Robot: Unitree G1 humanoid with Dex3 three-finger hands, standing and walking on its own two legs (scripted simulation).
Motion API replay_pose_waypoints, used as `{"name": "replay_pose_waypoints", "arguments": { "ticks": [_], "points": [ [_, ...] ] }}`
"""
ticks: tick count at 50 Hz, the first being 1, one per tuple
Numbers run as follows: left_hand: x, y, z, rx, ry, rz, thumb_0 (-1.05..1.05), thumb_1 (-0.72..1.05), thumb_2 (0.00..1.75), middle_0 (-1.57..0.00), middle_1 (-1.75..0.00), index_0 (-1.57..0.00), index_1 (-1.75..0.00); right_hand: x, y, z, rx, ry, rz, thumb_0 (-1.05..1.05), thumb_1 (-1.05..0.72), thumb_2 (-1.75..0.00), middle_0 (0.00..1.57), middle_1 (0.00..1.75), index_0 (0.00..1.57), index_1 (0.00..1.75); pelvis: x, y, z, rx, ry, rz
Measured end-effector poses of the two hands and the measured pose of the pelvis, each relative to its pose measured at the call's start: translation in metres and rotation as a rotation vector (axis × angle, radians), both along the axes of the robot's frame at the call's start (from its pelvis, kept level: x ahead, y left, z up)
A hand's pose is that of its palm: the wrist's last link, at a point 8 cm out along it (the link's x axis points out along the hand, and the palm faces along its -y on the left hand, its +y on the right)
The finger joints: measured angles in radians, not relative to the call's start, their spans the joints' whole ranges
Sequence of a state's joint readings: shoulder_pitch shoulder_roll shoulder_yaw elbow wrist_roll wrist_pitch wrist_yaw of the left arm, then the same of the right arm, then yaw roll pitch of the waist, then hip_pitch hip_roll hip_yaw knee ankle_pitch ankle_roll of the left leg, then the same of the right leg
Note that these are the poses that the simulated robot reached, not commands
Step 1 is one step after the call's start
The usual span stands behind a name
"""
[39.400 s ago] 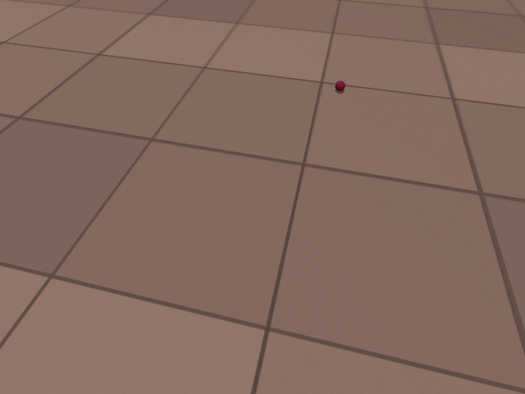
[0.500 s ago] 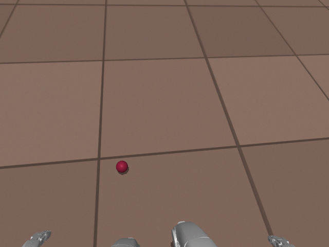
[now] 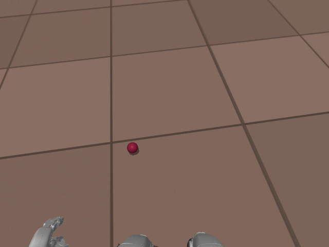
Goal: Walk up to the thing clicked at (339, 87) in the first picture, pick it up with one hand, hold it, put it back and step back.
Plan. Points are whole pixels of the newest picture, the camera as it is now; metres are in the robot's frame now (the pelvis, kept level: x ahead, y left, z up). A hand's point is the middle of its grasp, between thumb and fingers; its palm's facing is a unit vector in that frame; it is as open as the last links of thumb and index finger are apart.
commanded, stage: step back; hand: left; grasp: from above
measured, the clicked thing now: (132, 147) +0.72 +0.24 -0.72
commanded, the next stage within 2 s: stand in 1.94 s
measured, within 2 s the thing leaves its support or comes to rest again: neither
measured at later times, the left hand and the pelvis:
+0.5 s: hand out of the picture -0.10 +0.25 -0.15, palm faces -0.08 -0.91 -0.40, open 7.4 cm; pelvis -0.18 -0.01 -0.01, yaw -4 degrees
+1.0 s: hand out of the picture -0.26 +0.28 -0.15, palm faces -0.01 -0.93 -0.37, open 7.4 cm; pelvis -0.33 +0.01 +0.00, yaw -1 degrees
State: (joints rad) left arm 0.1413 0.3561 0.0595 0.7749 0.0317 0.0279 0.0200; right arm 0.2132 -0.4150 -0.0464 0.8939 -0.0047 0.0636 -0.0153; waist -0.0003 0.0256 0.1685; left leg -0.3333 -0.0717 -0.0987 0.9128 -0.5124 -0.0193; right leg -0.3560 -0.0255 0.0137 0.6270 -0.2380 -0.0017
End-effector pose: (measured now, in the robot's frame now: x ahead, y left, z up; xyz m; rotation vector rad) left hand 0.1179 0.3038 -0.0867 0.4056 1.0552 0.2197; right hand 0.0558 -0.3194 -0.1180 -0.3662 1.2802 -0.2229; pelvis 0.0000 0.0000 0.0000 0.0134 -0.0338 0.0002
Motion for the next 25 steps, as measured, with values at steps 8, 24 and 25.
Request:
{"name": "replay_pose_waypoints", "arguments": {
  "ticks": [8,24,25],
  "points": [
    [-0.046,0.017,-0.02,-0.04,0.018,0.009,0.0,0.9,0.9,-0.2,-0.3,-0.2,-0.3,-0.061,0.02,0.014,-0.018,-0.011,0.013,0.0,-0.91,-0.9,0.2,0.3,0.2,0.3,-0.057,0.015,-0.002,-0.018,-0.024,0.01],
    [-0.206,-0.006,-0.024,-0.014,0.142,-0.004,0.0,0.91,0.9,-0.2,-0.3,-0.2,-0.3,-0.125,-0.009,0.005,-0.006,-0.198,0.0,0.0,-0.9,-0.9,0.21,0.3,0.2,0.3,-0.177,-0.009,-0.01,-0.05,-0.029,-0.073],
    [-0.217,-0.008,-0.021,-0.017,0.145,-0.001,0.0,0.91,0.9,-0.2,-0.3,-0.2,-0.3,-0.134,-0.009,0.005,0.0,-0.186,-0.01,0.0,-0.9,-0.9,0.21,0.3,0.2,0.3,-0.183,-0.011,-0.008,-0.031,-0.027,-0.076]
  ]
}}
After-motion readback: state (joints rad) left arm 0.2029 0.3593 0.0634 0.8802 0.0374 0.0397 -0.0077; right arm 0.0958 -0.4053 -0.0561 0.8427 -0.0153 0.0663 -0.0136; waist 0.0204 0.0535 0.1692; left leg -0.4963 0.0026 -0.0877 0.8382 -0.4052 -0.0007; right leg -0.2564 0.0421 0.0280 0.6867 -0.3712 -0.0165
